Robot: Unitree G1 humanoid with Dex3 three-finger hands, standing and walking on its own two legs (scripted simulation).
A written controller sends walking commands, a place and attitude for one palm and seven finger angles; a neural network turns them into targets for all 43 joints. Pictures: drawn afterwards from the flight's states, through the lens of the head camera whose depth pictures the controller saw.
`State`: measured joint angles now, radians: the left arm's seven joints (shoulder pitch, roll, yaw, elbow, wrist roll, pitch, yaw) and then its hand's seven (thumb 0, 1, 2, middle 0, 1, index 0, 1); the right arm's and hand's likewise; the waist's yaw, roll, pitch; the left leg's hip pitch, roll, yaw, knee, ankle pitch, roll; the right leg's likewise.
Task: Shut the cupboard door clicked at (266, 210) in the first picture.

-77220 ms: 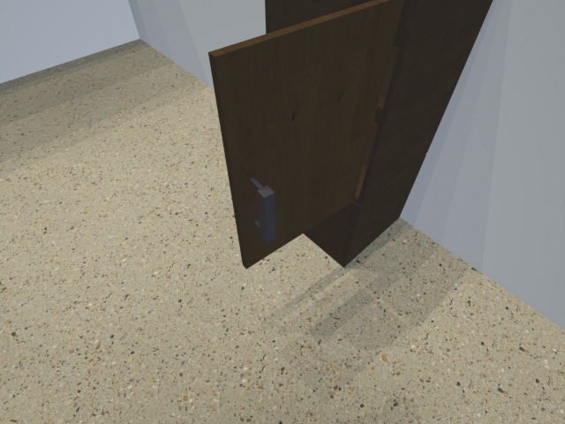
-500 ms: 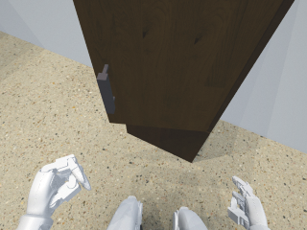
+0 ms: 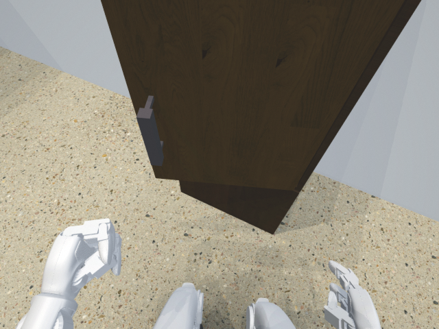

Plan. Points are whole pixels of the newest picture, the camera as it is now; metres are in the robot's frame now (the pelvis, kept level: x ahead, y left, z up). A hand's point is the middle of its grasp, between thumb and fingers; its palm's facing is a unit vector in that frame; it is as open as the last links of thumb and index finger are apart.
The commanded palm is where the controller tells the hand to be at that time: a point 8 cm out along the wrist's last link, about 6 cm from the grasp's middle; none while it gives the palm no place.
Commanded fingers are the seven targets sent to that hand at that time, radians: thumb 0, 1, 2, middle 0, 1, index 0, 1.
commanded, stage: raise the hand and make a fist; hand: left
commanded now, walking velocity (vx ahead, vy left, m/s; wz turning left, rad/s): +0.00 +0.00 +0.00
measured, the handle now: (154, 132) +0.49 +0.18 +0.02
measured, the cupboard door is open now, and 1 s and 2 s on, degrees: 21 21 21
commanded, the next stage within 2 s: bring the fist close to the handle in 0.24 s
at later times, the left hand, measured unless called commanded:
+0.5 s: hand (124, 249) +0.24 +0.17 +0.04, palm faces -0.04 -1.00 -0.03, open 3.1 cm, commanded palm +0.23 +0.23 +0.04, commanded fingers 0.00 0.90 0.90 -1.30 -1.50 -1.30 -1.50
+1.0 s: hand (152, 199) +0.33 +0.15 +0.03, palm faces -0.04 -1.00 -0.03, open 3.1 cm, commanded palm +0.32 +0.20 +0.03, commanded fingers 0.00 0.90 0.90 -1.30 -1.50 -1.30 -1.50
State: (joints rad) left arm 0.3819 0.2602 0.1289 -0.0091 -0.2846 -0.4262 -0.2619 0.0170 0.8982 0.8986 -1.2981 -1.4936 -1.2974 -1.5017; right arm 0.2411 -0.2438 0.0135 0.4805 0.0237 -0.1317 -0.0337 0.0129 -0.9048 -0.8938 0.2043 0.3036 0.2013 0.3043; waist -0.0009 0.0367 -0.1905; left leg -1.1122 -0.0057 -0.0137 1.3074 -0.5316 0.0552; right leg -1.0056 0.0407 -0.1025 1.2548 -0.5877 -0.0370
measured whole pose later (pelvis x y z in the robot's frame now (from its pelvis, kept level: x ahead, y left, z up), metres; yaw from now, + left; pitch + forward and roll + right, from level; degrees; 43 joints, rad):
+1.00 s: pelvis +0.00 -0.01 +0.00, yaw +0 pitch +21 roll -3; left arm -0.09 0.23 0.11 0.38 -0.20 -0.45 -0.16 0.02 0.90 0.90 -1.30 -1.50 -1.30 -1.50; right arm 0.25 -0.26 0.01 0.56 0.01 -0.06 -0.01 0.01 -0.91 -0.89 0.20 0.30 0.20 0.30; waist -0.03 0.03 -0.19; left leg -1.15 0.00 0.01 1.30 -0.53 0.05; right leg -1.06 0.04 -0.08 1.27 -0.59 -0.04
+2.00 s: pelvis +0.00 -0.02 -0.01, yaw -1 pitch +24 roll -2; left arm -0.48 0.25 0.17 0.83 -0.13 -0.56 -0.14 0.02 0.90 0.90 -1.30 -1.50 -1.30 -1.50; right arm 0.24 -0.25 0.00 0.61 0.01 0.02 0.01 0.01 -0.91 -0.89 0.20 0.30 0.20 0.30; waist -0.07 0.03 -0.18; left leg -1.20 0.00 0.01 1.30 -0.52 0.04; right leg -1.13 0.04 -0.08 1.30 -0.58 -0.05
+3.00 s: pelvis -0.02 +0.00 -0.04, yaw -3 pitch +30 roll -6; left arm -1.07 0.51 0.25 1.26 -0.07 -0.42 -0.35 0.02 0.90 0.90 -1.30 -1.50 -1.30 -1.50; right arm 0.35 -0.27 0.05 0.65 0.00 0.01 0.02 0.00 -0.91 -0.89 0.20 0.30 0.20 0.30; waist -0.23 0.06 -0.17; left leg -1.45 0.02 -0.01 1.44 -0.53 0.06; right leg -1.34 0.06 -0.10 1.38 -0.57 -0.03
